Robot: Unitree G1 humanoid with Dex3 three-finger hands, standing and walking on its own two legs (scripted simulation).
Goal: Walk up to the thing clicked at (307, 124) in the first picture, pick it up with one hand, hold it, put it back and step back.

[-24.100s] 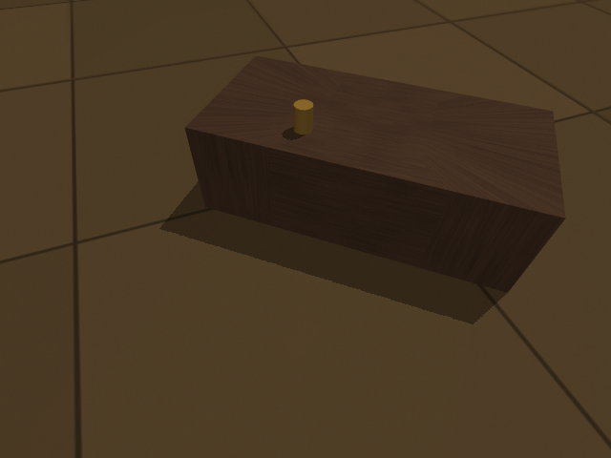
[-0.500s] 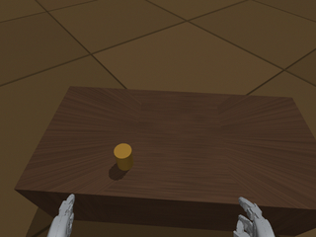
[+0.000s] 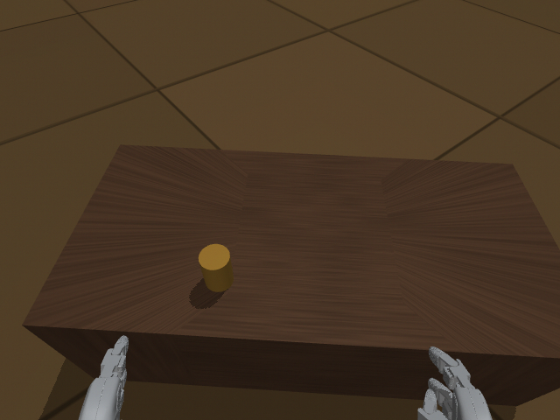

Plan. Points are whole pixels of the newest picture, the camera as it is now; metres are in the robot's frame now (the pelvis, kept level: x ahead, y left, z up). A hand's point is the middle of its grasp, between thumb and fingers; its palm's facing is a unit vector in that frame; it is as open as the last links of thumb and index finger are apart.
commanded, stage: home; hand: left
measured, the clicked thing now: (216, 268) +0.51 +0.16 -0.25
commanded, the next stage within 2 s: stand in 1.44 s
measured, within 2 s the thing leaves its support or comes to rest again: neither
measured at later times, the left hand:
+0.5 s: hand (145, 401) +0.18 +0.19 -0.05, palm faces +0.13 -0.96 -0.24, open 17.4 cm
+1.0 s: hand (146, 399) +0.18 +0.19 -0.05, palm faces +0.13 -0.96 -0.24, open 17.5 cm
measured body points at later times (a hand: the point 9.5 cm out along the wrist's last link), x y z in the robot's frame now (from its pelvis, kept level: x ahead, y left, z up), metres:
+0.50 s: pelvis +0.01 +0.01 +0.00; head +0.04 +0.01 +0.45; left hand +0.17 +0.24 -0.03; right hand +0.17 -0.22 -0.04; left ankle +0.00 +0.13 -0.68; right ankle +0.05 -0.13 -0.68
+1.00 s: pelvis +0.02 +0.01 +0.00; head +0.04 +0.01 +0.45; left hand +0.17 +0.24 -0.03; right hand +0.18 -0.23 -0.05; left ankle +0.00 +0.13 -0.68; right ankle +0.05 -0.13 -0.68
